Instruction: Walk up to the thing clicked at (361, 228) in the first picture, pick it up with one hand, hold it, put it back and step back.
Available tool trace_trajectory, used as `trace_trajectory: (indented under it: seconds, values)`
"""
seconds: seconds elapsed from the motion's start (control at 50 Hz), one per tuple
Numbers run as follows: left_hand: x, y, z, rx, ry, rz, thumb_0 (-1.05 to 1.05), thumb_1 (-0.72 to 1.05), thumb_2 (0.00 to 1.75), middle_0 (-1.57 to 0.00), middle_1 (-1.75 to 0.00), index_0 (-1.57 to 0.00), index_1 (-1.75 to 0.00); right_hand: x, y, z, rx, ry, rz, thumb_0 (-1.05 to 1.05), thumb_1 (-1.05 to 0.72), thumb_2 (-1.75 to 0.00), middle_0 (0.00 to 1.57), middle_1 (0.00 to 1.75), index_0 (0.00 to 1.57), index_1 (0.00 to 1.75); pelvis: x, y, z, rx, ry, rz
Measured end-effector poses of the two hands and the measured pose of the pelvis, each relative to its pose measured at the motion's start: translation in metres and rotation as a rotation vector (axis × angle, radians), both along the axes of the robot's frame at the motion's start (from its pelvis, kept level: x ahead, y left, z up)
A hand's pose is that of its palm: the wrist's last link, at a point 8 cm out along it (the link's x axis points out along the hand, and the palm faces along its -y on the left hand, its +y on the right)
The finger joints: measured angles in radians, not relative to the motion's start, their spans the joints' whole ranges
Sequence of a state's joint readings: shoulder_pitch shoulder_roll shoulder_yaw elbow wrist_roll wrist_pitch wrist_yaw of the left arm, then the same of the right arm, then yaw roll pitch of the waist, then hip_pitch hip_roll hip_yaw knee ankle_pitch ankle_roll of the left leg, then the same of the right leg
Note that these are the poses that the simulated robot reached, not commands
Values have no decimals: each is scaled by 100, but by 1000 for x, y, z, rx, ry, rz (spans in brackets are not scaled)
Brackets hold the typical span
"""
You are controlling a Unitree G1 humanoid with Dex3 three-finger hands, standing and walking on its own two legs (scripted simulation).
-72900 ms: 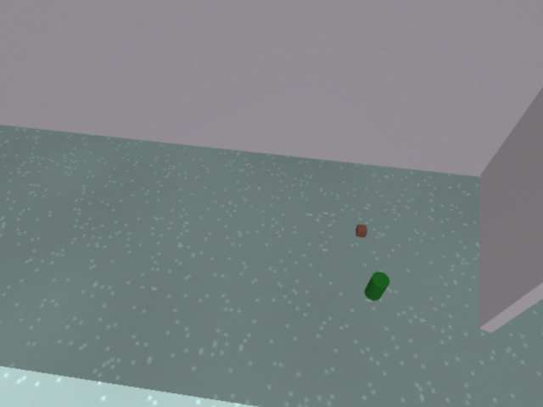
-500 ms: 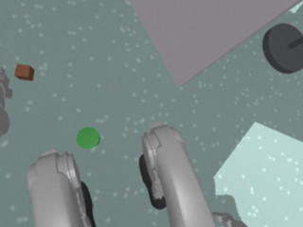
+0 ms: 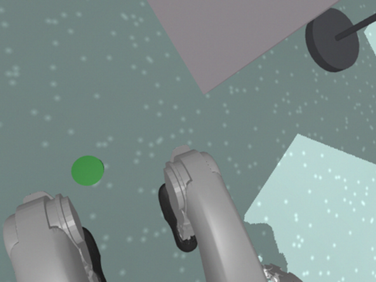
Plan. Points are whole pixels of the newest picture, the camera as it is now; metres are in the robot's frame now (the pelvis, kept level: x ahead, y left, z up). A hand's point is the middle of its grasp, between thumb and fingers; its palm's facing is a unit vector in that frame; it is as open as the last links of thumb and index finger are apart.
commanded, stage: rise first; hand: left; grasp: from above
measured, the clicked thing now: out of the picture +0.58 +0.28 -0.32
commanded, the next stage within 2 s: none
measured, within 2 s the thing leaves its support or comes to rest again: neither
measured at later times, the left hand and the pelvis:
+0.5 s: hand out of the picture +0.51 +0.30 -0.17, palm faces -0.04 -0.45 -0.89, open 14.0 cm; pelvis +0.00 +0.00 +0.00, yaw -2 degrees
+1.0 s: hand out of the picture +0.52 +0.29 -0.18, palm faces -0.05 -0.45 -0.89, open 14.3 cm; pelvis +0.00 +0.00 +0.00, yaw -3 degrees
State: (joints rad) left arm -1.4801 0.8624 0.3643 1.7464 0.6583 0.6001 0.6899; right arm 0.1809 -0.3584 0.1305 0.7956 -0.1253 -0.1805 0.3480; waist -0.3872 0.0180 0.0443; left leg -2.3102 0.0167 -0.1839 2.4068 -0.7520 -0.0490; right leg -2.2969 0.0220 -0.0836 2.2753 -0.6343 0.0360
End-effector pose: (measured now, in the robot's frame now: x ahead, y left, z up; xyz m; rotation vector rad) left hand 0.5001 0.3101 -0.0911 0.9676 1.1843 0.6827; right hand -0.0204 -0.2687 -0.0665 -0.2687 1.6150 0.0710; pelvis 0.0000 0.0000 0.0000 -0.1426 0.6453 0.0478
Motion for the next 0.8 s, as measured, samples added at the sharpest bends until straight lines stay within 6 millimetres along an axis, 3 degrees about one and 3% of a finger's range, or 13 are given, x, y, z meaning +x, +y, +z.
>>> trace_trajectory:
  seconds: [0.3,0.8]
  values:
    - [4,3,-13,15,-9,8,-1,-48,99,-28,-77,-20,-85,-18,4,10,-6,55,6,0,-91,-90,20,30,20,30,-3,1,-3,-19,-9,-5]
    - [15,-4,-27,8,-9,-8,-1,-58,105,-21,-83,-12,-91,-20,13,26,-15,63,7,-1,-91,-90,20,30,20,30,-2,3,1,-41,-9,-11]
